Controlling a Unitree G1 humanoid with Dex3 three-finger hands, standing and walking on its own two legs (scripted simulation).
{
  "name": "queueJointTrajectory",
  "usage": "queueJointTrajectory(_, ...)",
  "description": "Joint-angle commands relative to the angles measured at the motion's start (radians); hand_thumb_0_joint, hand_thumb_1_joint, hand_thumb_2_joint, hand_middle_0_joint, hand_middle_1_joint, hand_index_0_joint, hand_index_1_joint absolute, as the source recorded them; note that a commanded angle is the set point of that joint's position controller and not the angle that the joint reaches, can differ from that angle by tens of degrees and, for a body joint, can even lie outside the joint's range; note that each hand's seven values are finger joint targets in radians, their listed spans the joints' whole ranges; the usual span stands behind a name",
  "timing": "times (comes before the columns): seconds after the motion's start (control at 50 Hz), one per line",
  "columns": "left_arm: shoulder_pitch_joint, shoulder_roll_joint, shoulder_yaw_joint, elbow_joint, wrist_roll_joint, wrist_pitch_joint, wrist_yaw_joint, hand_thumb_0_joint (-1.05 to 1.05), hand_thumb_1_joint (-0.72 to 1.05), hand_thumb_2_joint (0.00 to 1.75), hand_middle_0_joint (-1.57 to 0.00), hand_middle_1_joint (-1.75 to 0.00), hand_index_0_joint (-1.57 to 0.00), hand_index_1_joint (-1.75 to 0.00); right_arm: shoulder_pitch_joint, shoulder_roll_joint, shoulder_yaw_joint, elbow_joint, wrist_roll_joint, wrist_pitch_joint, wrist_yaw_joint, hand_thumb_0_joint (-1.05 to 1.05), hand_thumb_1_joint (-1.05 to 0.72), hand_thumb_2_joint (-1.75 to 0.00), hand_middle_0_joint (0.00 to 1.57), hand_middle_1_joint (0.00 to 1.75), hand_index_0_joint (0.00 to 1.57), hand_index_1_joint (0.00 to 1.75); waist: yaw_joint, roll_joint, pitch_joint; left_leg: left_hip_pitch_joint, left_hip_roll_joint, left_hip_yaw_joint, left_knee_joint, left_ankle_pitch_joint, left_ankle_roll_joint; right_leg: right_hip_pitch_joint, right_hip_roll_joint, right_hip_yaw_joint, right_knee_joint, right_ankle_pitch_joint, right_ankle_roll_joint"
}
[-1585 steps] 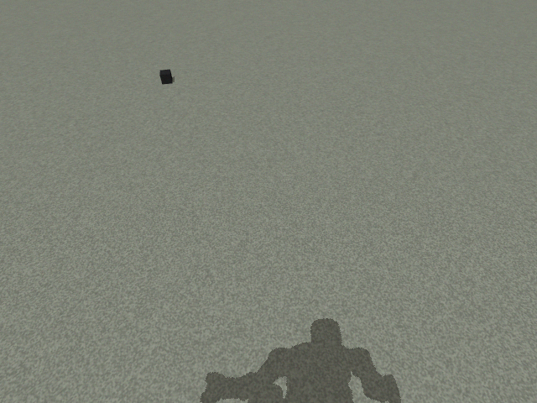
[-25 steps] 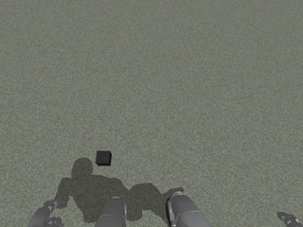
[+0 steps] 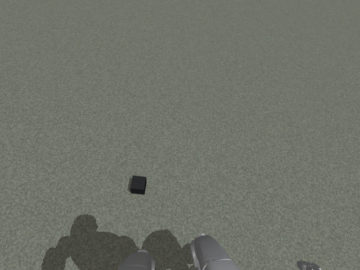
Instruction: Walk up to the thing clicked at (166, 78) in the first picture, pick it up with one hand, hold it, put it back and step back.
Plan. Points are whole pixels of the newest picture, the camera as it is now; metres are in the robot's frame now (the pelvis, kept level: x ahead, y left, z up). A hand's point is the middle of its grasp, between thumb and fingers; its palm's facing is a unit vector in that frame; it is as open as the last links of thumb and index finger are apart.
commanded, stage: walk up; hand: left
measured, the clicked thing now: (138, 185) +0.58 +0.18 -0.71
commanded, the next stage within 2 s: none
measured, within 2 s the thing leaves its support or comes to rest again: neither
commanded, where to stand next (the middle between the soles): +0.20 -0.07 m, yaw +1 degrees
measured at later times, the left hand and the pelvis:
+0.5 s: hand out of the picture -0.13 +0.25 -0.13, palm faces +0.07 -0.88 -0.46, open 7.4 cm; pelvis -0.13 -0.06 +0.00, yaw -2 degrees
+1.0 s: hand out of the picture -0.08 +0.23 -0.11, palm faces +0.02 -0.94 -0.34, open 7.4 cm; pelvis -0.19 -0.04 +0.02, yaw +3 degrees
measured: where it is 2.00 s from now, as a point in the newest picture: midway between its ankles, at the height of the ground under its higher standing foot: outside the picture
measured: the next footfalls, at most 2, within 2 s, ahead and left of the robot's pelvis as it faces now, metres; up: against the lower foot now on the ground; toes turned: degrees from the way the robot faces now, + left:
right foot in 0.40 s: -0.05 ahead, -0.16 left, +0.02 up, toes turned -8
left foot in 0.84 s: -0.16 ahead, +0.09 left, +0.00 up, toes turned +7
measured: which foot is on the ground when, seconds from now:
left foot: down 0.00-0.38, up 0.40-0.82, down 0.84-1.00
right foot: up 0.00-0.38, down 0.40-0.84, up 0.86-1.00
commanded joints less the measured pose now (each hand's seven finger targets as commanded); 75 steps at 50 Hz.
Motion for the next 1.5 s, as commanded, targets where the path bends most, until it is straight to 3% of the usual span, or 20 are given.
queueJointTrajectory(0.0, 0.126, 0.204, 0.063, -0.029, 0.034, -0.019, -0.048, 0.0, 0.9, 0.9, -0.2, -0.3, -0.2, -0.3, 0.046, -0.337, -0.117, -0.035, 0.007, -0.074, -0.041, 0.0, -0.9, -0.9, 0.2, 0.3, 0.2, 0.3, -0.012, 0.161, -0.267, 0.401, 0.292, -0.481, -0.464, -0.575, -0.024, -0.156, -0.06, 0.04, -0.037, 0.051, 0.035)
queueJointTrajectory(0.2, 0.216, 0.189, 0.065, 0.027, 0.016, -0.049, -0.104, 0.0, 0.9, 0.9, -0.2, -0.3, -0.2, -0.3, 0.054, -0.327, -0.103, -0.02, -0.011, -0.068, -0.002, 0.0, -0.9, -0.9, 0.2, 0.3, 0.2, 0.3, 0.005, 0.363, -0.119, 0.137, 0.185, -0.214, -0.571, -0.509, 0.064, 0.179, -0.09, -0.235, -0.274, -0.051, 0.054)
queueJointTrajectory(0.3, 0.42, 0.148, 0.074, 0.063, 0.011, -0.031, -0.098, 0.0, 0.9, 0.9, -0.2, -0.3, -0.2, -0.3, -0.134, -0.339, -0.107, -0.072, -0.038, -0.021, -0.009, 0.0, -0.9, -0.9, 0.2, 0.3, 0.2, 0.3, 0.148, 0.345, -0.148, -0.131, 0.117, -0.12, -0.465, -0.394, 0.04, 0.597, -0.127, -0.392, -0.569, -0.12, 0.032)
queueJointTrajectory(0.34, 0.582, 0.182, 0.097, 0.113, 0.021, -0.039, -0.077, 0.0, 0.9, 0.9, -0.2, -0.3, -0.2, -0.3, -0.161, -0.224, -0.08, -0.094, -0.031, 0.006, -0.025, 0.0, -0.9, -0.9, 0.2, 0.3, 0.2, 0.3, 0.257, -0.122, -0.115, -0.417, -0.067, 0.003, 0.144, -0.453, -0.011, 0.807, -0.134, -0.302, -0.86, -0.03, 0.011)
queueJointTrajectory(0.38, 0.24, 0.203, 0.088, -0.051, 0.05, -0.045, -0.052, 0.0, 0.9, 0.9, -0.2, -0.3, -0.2, -0.3, 0.0, -0.196, -0.069, -0.087, 0.022, 0.016, -0.023, 0.0, -0.9, -0.9, 0.2, 0.3, 0.2, 0.3, 0.078, -0.112, 0.087, -0.572, -0.072, -0.245, 0.568, -0.188, -0.039, 0.305, -0.48, 0.216, -1.003, -0.612, -0.053)
queueJointTrajectory(0.4, 0.09, 0.198, 0.082, -0.118, 0.046, -0.056, -0.051, 0.0, 0.9, 0.9, -0.2, -0.3, -0.2, -0.3, 0.119, -0.234, -0.074, -0.052, 0.038, 0.015, -0.014, 0.0, -0.9, -0.9, 0.2, 0.3, 0.2, 0.3, -0.027, -0.043, 0.097, -0.449, -0.035, -0.251, 0.576, -0.087, -0.031, 0.203, -0.436, 0.13, -1.044, -0.604, -0.056)
queueJointTrajectory(0.46, -0.074, 0.278, 0.089, -0.135, 0.045, -0.102, -0.047, 0.0, 0.9, 0.9, -0.2, -0.3, -0.2, -0.3, 0.076, -0.387, -0.138, -0.041, 0.04, 0.012, 0.028, 0.0, -0.9, -0.9, 0.2, 0.3, 0.2, 0.3, -0.074, -0.207, 0.091, -0.158, 0.033, -0.173, 0.657, 0.099, -0.059, -0.129, -0.506, 0.261, -1.336, -0.819, -0.058)
queueJointTrajectory(0.52, -0.122, 0.224, 0.099, -0.111, 0.054, -0.118, -0.026, 0.0, 0.9, 0.9, -0.2, -0.3, -0.2, -0.3, 0.207, -0.372, -0.135, 0.01, 0.036, 0.014, 0.058, 0.0, -0.9, -0.9, 0.2, 0.3, 0.2, 0.3, -0.132, -0.133, 0.097, -0.133, 0.021, -0.161, 0.661, 0.128, -0.076, -0.014, -0.401, 0.022, -1.25, -0.584, -0.004)
queueJointTrajectory(0.68, 0.119, 0.201, 0.115, -0.057, 0.039, -0.112, -0.044, 0.0, 0.9, 0.9, -0.2, -0.3, -0.2, -0.3, 0.151, -0.27, -0.106, -0.05, 0.009, -0.003, 0.064, 0.0, -0.9, -0.9, 0.2, 0.3, 0.2, 0.3, 0.008, -0.051, -0.154, -0.151, 0.047, -0.03, 0.089, -0.139, -0.044, 0.654, -0.358, -0.091, -1.025, -0.224, -0.118)
queueJointTrajectory(0.78, -0.011, 0.165, 0.08, -0.124, 0.046, -0.055, -0.067, 0.0, 0.9, 0.9, -0.2, -0.3, -0.2, -0.3, 0.423, -0.213, -0.12, 0.057, 0.005, -0.006, 0.038, 0.0, -0.9, -0.9, 0.2, 0.3, 0.2, 0.3, -0.13, 0.068, -0.266, 0.463, -0.022, 0.149, -0.327, -0.058, 0.011, 0.239, -0.254, -0.296, -0.77, -0.359, -0.042)
queueJointTrajectory(0.8, -0.01, 0.077, 0.052, -0.142, 0.042, -0.041, -0.071, 0.0, 0.9, 0.9, -0.2, -0.3, -0.2, -0.3, 0.48, -0.216, -0.129, 0.077, -0.013, -0.012, 0.021, 0.0, -0.9, -0.9, 0.2, 0.3, 0.2, 0.3, -0.165, 0.233, -0.213, 0.616, -0.005, 0.042, -0.413, -0.084, 0.034, 0.011, -0.155, -0.391, -0.491, -0.345, 0.002)
queueJointTrajectory(0.82, -0.038, -0.008, 0.038, -0.176, 0.027, -0.03, -0.074, 0.0, 0.9, 0.9, -0.2, -0.3, -0.2, -0.3, 0.429, -0.283, -0.128, 0.034, -0.036, -0.019, 0.004, 0.0, -0.9, -0.9, 0.2, 0.3, 0.2, 0.3, -0.141, 0.399, -0.144, 0.551, 0.24, -0.423, -0.436, -0.42, 0.09, -0.27, -0.057, -0.34, -0.143, -0.28, 0.022)
queueJointTrajectory(0.86, -0.121, 0.132, 0.062, -0.192, 0.012, -0.033, -0.082, 0.0, 0.9, 0.9, -0.2, -0.3, -0.2, -0.3, 0.204, -0.394, -0.122, -0.041, -0.002, -0.049, -0.02, 0.0, -0.9, -0.9, 0.2, 0.3, 0.2, 0.3, -0.06, 0.114, 0.083, 0.126, 0.488, -0.743, -0.673, -0.762, 0.207, -0.271, -0.19, -0.042, -0.062, -0.014, 0.026)
queueJointTrajectory(0.96, 0.111, 0.174, 0.078, -0.04, -0.008, -0.045, -0.11, 0.0, 0.9, 0.9, -0.2, -0.3, -0.2, -0.3, 0.082, -0.35, -0.095, -0.032, -0.006, -0.112, -0.003, 0.0, -0.9, -0.9, 0.2, 0.3, 0.2, 0.3, 0.05, 0.205, 0.033, 0.047, 0.263, -0.203, -0.588, -0.368, 0.129, 0.029, -0.151, -0.092, -0.131, 0.215, 0.042)
queueJointTrajectory(1.18, 0.147, 0.138, 0.056, -0.017, 0.003, -0.1, -0.104, 0.0, 0.9, 0.9, -0.2, -0.3, -0.2, -0.3, 0.185, -0.32, -0.09, -0.029, -0.013, -0.067, 0.017, 0.0, -0.9, -0.9, 0.2, 0.3, 0.2, 0.3, 0.016, 0.103, -0.108, 0.148, 0.224, -0.049, -0.226, -0.284, 0.157, 0.414, -0.149, -0.284, -0.745, 0.064, 0.017)
queueJointTrajectory(1.22, 0.33, 0.239, 0.087, 0.025, 0.015, -0.137, -0.065, 0.0, 0.9, 0.9, -0.2, -0.3, -0.2, -0.3, 0.226, -0.178, -0.036, -0.052, -0.006, -0.059, 0.023, 0.0, -0.9, -0.9, 0.2, 0.3, 0.2, 0.3, 0.078, -0.235, -0.167, -0.129, 0.073, 0.027, 0.304, -0.248, 0.076, 0.643, -0.297, 0.054, -0.869, -0.16, -0.019)
queueJointTrajectory(1.24, 0.308, 0.279, 0.082, -0.008, 0.017, -0.151, -0.056, 0.0, 0.9, 0.9, -0.2, -0.3, -0.2, -0.3, 0.191, -0.172, -0.029, -0.081, 0.01, -0.058, 0.025, 0.0, -0.9, -0.9, 0.2, 0.3, 0.2, 0.3, 0.072, -0.205, -0.106, -0.315, -0.026, -0.066, 0.413, -0.244, 0.03, 0.618, -0.468, 0.402, -1.007, -0.21, -0.111)
queueJointTrajectory(1.26, 0.278, 0.302, 0.078, -0.023, 0.002, -0.149, -0.061, 0.0, 0.9, 0.9, -0.2, -0.3, -0.2, -0.3, 0.101, -0.259, -0.055, -0.095, 0.007, -0.06, 0.018, 0.0, -0.9, -0.9, 0.2, 0.3, 0.2, 0.3, 0.076, -0.13, -0.074, -0.323, 0.046, -0.138, 0.425, -0.22, 0.029, 0.533, -0.566, 0.516, -1.046, -0.17, -0.216)
queueJointTrajectory(1.36, 0.22, 0.207, 0.05, -0.051, -0.02, -0.173, -0.045, 0.0, 0.9, 0.9, -0.2, -0.3, -0.2, -0.3, 0.148, -0.247, -0.058, -0.044, 0.036, -0.06, 0.038, 0.0, -0.9, -0.9, 0.2, 0.3, 0.2, 0.3, 0.006, -0.093, -0.13, -0.197, 0.045, -0.156, 0.311, -0.053, 0.005, 0.556, -0.384, -0.013, -0.892, 0.476, -0.139)
queueJointTrajectory(1.48, 0.263, 0.204, 0.048, -0.092, -0.005, -0.177, -0.034, 0.0, 0.9, 0.9, -0.2, -0.3, -0.2, -0.3, -0.012, -0.208, -0.057, -0.117, 0.019, -0.042, 0.071, 0.0, -0.9, -0.9, 0.2, 0.3, 0.2, 0.3, 0.051, -0.086, -0.103, -0.186, 0.052, -0.085, 0.071, 0.061, -0.017, 0.551, -0.386, -0.145, -0.891, 0.563, -0.166)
